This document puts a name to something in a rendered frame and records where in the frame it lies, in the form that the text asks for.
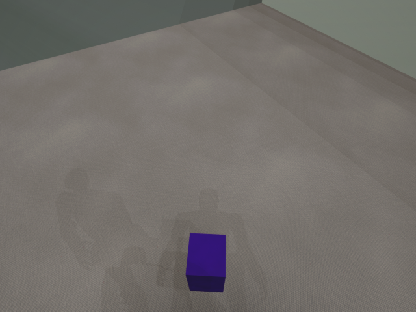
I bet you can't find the carton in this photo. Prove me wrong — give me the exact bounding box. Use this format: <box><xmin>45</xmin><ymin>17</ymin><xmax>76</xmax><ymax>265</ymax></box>
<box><xmin>186</xmin><ymin>233</ymin><xmax>226</xmax><ymax>293</ymax></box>

